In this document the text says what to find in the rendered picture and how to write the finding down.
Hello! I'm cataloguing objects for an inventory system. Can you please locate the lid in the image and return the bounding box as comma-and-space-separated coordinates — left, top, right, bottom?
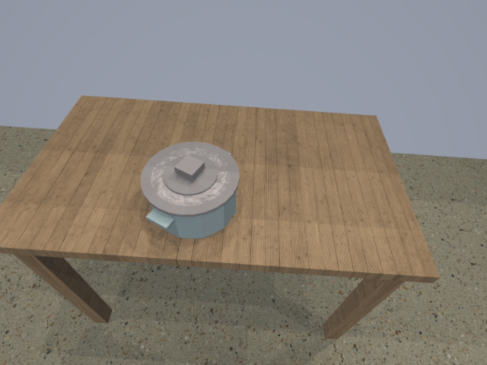
141, 141, 240, 217

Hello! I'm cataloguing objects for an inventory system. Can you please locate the pot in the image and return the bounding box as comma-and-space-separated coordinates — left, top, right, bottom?
146, 153, 237, 239

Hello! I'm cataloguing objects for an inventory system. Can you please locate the knob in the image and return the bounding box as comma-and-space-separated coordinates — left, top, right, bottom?
174, 155, 205, 182

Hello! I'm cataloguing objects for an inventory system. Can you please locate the table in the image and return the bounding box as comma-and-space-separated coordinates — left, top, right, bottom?
0, 95, 440, 339

